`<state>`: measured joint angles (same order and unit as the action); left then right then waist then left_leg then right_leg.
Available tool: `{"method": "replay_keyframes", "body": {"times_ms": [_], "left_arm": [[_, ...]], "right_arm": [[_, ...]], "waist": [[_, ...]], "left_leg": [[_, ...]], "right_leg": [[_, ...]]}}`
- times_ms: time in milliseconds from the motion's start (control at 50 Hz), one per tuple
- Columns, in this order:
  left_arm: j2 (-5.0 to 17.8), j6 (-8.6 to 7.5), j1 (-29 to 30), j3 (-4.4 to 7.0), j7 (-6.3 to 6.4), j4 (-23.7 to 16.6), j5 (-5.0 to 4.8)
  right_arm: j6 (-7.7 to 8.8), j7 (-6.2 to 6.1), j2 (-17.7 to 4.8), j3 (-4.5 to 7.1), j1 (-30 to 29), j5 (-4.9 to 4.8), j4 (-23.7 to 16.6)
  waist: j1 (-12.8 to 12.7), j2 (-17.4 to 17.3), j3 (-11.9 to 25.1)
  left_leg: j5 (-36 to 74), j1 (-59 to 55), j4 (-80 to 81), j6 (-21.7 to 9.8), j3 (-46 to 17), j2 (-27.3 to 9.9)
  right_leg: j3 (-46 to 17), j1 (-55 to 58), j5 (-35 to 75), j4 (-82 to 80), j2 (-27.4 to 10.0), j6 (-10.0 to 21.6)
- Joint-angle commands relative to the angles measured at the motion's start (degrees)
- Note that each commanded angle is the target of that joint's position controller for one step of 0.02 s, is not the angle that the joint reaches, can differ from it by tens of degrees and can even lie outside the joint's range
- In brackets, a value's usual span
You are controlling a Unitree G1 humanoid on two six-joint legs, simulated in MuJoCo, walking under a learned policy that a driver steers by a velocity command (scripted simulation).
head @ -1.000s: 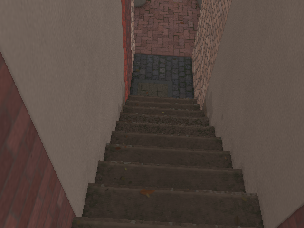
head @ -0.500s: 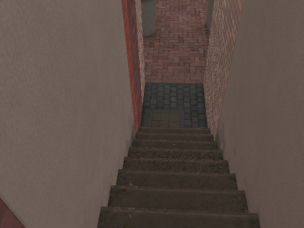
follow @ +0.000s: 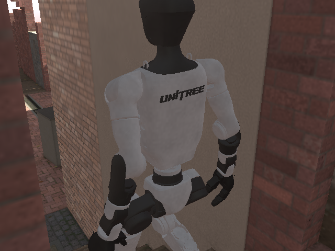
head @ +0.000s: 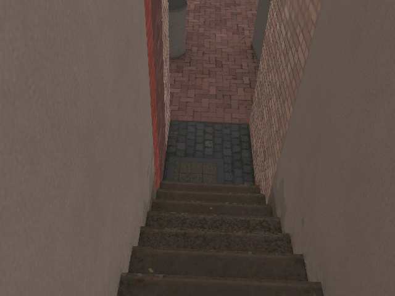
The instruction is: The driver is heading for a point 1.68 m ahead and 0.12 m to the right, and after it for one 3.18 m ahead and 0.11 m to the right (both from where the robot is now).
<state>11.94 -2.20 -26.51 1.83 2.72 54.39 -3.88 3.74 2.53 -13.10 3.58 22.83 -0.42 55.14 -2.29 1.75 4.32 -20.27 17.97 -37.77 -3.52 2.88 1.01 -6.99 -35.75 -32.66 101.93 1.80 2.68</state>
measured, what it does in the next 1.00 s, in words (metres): goes down: right foot 0.19 m lower, then left foot 0.19 m lower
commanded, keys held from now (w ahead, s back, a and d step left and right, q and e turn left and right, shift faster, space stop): w+e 0.46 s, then w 0.20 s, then w+q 0.34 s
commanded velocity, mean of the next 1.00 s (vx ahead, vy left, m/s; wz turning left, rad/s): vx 0.50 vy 0.00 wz -0.25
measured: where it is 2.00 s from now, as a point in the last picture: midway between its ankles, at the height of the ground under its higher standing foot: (219, 277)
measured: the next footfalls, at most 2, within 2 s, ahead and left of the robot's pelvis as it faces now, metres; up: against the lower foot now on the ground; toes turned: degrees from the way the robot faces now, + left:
right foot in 0.38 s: +0.29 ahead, -0.17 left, -0.19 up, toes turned -12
left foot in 0.96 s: +0.56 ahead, -0.02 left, -0.38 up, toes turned -18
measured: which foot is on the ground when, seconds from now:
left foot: down 0.00-0.38, up 0.40-0.94, down 0.96-1.00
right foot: up 0.00-0.36, down 0.38-0.96, up 0.98-1.00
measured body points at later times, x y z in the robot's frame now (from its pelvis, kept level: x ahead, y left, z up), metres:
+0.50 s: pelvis +0.22 -0.09 -0.20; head +0.23 -0.10 +0.25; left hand +0.32 +0.17 -0.33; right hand +0.23 -0.36 -0.33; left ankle +0.18 +0.09 -0.67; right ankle +0.25 -0.16 -0.91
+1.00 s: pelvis +0.50 -0.09 -0.36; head +0.50 -0.11 +0.09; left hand +0.55 +0.16 -0.49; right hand +0.51 -0.37 -0.48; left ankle +0.52 -0.01 -1.09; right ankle +0.32 -0.18 -0.81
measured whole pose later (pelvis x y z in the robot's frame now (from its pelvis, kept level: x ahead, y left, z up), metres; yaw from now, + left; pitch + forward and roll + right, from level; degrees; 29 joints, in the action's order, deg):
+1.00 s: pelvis +0.50 -0.09 -0.36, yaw -15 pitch +1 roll -1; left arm 11.9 -3.2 -25.5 1.7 1.2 53.1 0.3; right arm 3.2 2.8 -14.8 4.3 15.9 0.9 45.9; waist 0.8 -3.3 0.4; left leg -8.9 16.8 -31.2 -5.6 -2.9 3.2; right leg -1.2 -30.0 -44.7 111.1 2.8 3.3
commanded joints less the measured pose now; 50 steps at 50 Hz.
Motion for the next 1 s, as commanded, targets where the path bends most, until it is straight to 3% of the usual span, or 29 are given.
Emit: {"method": "replay_keyframes", "body": {"times_ms": [20,80,120,160,200,300,320,340,360,380,400,420,440,460,480,500,560,580,620,700,780,860,880,900,920,940,960,980,1000], "left_arm": [[5.63,0.49,-0.42,1.96,1.49,-5.73,1.60],[0.76,2.40,-5.64,1.64,0.43,-3.29,3.77],[3.90,1.61,2.75,2.55,-0.63,-6.63,2.73],[3.28,1.14,8.38,2.38,-1.07,-8.80,4.34],[2.06,1.61,10.93,1.90,-2.69,-10.35,4.97],[3.33,2.87,19.00,1.86,-4.61,-16.23,2.43],[3.10,2.65,17.06,2.10,-4.66,-15.59,2.36],[6.87,2.61,2.71,3.79,-4.44,-11.56,2.03],[9.69,2.92,-12.03,5.06,-3.97,-6.62,2.31],[13.62,2.52,-18.69,6.32,-3.01,-2.45,2.96],[15.47,1.91,-15.62,4.98,-2.80,-1.42,3.33],[12.87,2.00,-11.79,3.48,-4.04,-5.16,3.04],[9.26,2.88,-10.21,2.98,-4.51,-7.40,2.94],[13.30,2.85,-8.90,4.21,-4.10,-5.12,0.89],[16.09,2.59,-4.14,4.72,-4.68,-5.52,1.93],[11.97,1.21,0.89,3.58,-4.65,-7.16,4.10],[10.72,-0.10,1.89,2.41,-1.84,-6.42,5.15],[13.21,-0.67,1.73,3.17,-1.00,-5.87,6.18],[8.95,-1.84,-0.53,2.58,-0.20,-4.34,3.69],[4.25,-1.34,-4.79,0.93,0.66,-2.62,2.57],[5.18,-0.66,-4.91,0.80,0.28,-3.66,4.13],[6.57,0.04,-6.45,1.02,0.93,-4.76,3.07],[8.34,0.10,-4.18,1.85,0.61,-3.98,3.69],[6.05,0.50,-1.83,0.66,0.64,-5.12,3.04],[6.69,0.14,0.98,1.28,-0.77,-2.33,4.55],[6.68,-1.13,4.04,0.97,-1.11,-3.37,3.06],[6.70,-2.20,8.12,1.43,-1.70,-2.49,4.10],[1.08,-2.93,2.56,0.34,-2.11,-5.79,5.47],[2.63,-3.89,-3.34,0.41,-2.51,-8.66,3.75]], "right_arm": [[2.82,-1.69,-7.35,1.80,0.73,-0.31,0.41],[2.87,-4.20,-11.24,2.18,2.36,3.83,1.17],[3.04,-5.06,-4.98,0.78,4.76,0.54,1.35],[3.07,-6.52,-3.27,-0.04,5.49,-1.42,1.10],[2.99,-7.41,-4.28,-0.51,4.43,-0.48,1.02],[-0.92,-6.44,-5.70,1.10,2.22,-0.74,-1.72],[-1.43,-6.09,-7.07,1.82,2.05,-0.56,-1.20],[-0.61,-5.71,-11.06,2.82,-5.03,0.20,-1.57],[-0.42,-5.21,-7.89,1.83,-7.48,-0.95,-0.41],[0.02,-5.58,-7.10,1.77,-7.38,-0.52,-0.41],[1.14,-5.26,-0.48,0.48,0.35,1.84,-2.19],[2.49,-4.11,-0.06,-1.14,7.14,1.69,-5.49],[2.40,-4.08,-4.21,-0.13,2.87,0.30,-7.93],[2.31,-4.64,-2.37,-0.65,-1.69,-0.57,-11.55],[0.99,-4.91,-2.47,-1.12,-5.51,-2.50,-13.91],[0.33,-5.89,-5.16,-0.38,-8.98,-2.36,-12.14],[-2.53,-6.24,-3.61,-0.26,-8.01,2.92,-11.91],[-2.18,-6.27,-5.07,0.47,-4.70,2.50,-10.01],[-1.36,-4.83,-8.53,2.19,-10.67,1.03,-12.96],[-1.49,-1.86,-2.62,1.01,-17.72,2.95,-16.02],[-2.13,-1.21,-3.28,1.27,-17.86,2.03,-17.87],[-0.76,0.16,-3.73,1.05,-21.34,0.07,-18.12],[-0.71,0.51,-4.86,1.95,-17.02,0.78,-16.70],[-0.57,0.10,-5.33,2.25,-11.03,-0.05,-13.97],[-1.27,-0.36,-7.49,4.15,3.55,0.87,-9.46],[-1.08,-0.50,-5.65,3.54,14.40,1.29,-5.29],[-1.92,0.03,-3.68,2.67,25.05,1.23,-1.23],[-1.45,0.70,-4.42,0.55,22.98,2.97,0.13],[-1.75,0.88,-3.99,-0.40,14.51,0.70,-2.98]], "waist": [[-1.82,-7.90,-13.50],[-3.82,-9.15,-8.70],[-1.70,-4.38,-7.77],[0.42,-6.48,-10.12],[0.69,-6.80,-10.49],[6.83,-5.81,-14.82],[6.01,-7.16,-12.77],[-2.79,-10.94,-7.19],[-9.81,-6.49,-0.34],[-13.34,6.84,-1.85],[-5.16,25.11,-5.37],[-0.09,23.72,7.76],[-1.93,8.87,7.38],[0.71,1.97,4.89],[3.91,-2.22,2.55],[4.10,-10.07,-3.34],[5.92,-1.93,-5.30],[6.85,0.14,-2.75],[4.47,0.74,-3.55],[0.82,4.46,-5.72],[-0.51,5.48,-8.10],[-3.96,2.99,-14.49],[-1.15,7.77,-11.62],[0.59,6.23,-12.18],[8.42,5.92,-4.86],[13.84,1.78,-4.89],[19.94,-9.07,-6.05],[11.63,-20.86,-4.12],[4.60,-23.37,2.01]], "left_leg": [[10.51,2.15,11.63,-8.07,-28.03,-23.38],[24.98,11.47,7.26,-7.13,-13.56,-17.42],[12.44,5.57,4.00,-4.88,-11.76,-16.34],[8.46,4.33,0.74,-2.97,-7.54,-14.96],[2.54,13.35,-0.05,-0.98,0.89,-11.99],[6.12,3.42,-13.99,-0.98,1.37,-15.93],[9.41,3.80,-18.21,-0.97,0.69,-16.61],[15.67,7.81,-28.43,-0.71,-2.05,-19.81],[23.12,3.92,-45.86,2.37,4.11,-14.60],[-0.68,10.39,-75.49,5.68,8.50,-5.86],[-35.38,37.90,-93.58,7.66,3.04,-1.13],[-35.83,38.82,-90.82,8.30,-6.02,-3.25],[-30.41,41.69,-83.40,7.80,-4.72,-4.02],[-26.79,48.22,-80.89,7.37,-4.94,-4.60],[-14.53,48.92,-66.83,6.25,-7.42,-6.48],[-3.91,46.34,-58.52,5.26,-11.11,-7.72],[11.42,29.98,-36.95,8.77,-11.63,-5.68],[21.62,24.08,-39.32,8.97,-10.87,-4.50],[35.10,32.89,-26.94,7.27,-14.83,-4.97],[53.62,23.56,-8.21,3.09,-11.06,-1.42],[49.21,16.56,-8.51,3.21,-11.27,1.92],[30.91,27.32,1.08,3.17,-10.97,0.88],[29.43,17.28,-5.73,3.23,-6.26,2.80],[23.03,11.15,6.53,2.03,-6.48,0.50],[30.98,-13.58,0.89,0.01,0.21,4.20],[37.18,-21.49,16.26,-3.33,-1.62,0.60],[43.35,-31.26,19.66,-8.91,-6.89,-4.36],[73.07,-40.18,-2.78,-9.56,-14.49,-11.02],[83.70,-39.89,-4.35,-13.07,-21.97,-13.32]], "right_leg": [[-4.64,-22.87,15.18,-12.07,-8.24,-0.28],[-0.35,-8.59,33.13,-25.83,-5.21,-4.00],[-5.71,-13.93,46.07,-36.67,-6.69,-3.15],[-6.96,-14.28,62.36,-50.85,-4.43,-3.09],[1.58,1.42,72.61,-57.77,-1.50,-2.74],[5.56,1.51,60.72,-71.45,-3.90,-1.11],[7.38,7.87,57.32,-71.66,-3.71,-0.54],[5.34,21.43,56.76,-64.85,-6.25,1.31],[10.56,33.96,53.25,-79.43,-3.03,3.67],[11.23,42.66,59.94,-84.11,-3.07,5.02],[2.30,54.84,88.03,-62.85,-6.82,8.25],[-10.47,56.61,76.51,-59.74,-10.37,16.20],[-15.44,50.68,56.23,-67.75,-12.99,19.03],[-25.38,45.58,35.15,-72.35,-16.87,21.87],[-37.44,34.12,5.83,-78.67,-22.77,22.11],[-38.32,23.75,1.31,-79.73,-21.93,18.68],[-26.96,7.42,13.12,-77.99,-14.86,17.22],[-23.77,5.20,20.45,-76.06,-13.12,16.73],[-20.60,14.47,15.83,-68.87,-10.27,13.26],[-12.55,11.30,10.59,-64.27,-6.63,10.33],[-11.30,7.63,11.28,-58.40,-6.69,10.06],[-13.05,18.69,19.32,-48.81,-8.83,9.54],[-11.95,14.07,25.86,-45.57,-8.56,9.93],[-8.47,13.89,33.74,-41.24,-7.73,8.59],[-3.46,4.18,46.66,-30.22,-5.58,8.11],[0.30,0.95,51.62,-13.70,-4.15,5.39],[6.31,-10.05,17.43,19.14,2.69,2.18],[7.61,-29.24,-16.02,35.10,3.06,-0.32],[3.01,-32.37,-10.57,25.46,0.30,-1.18]]}}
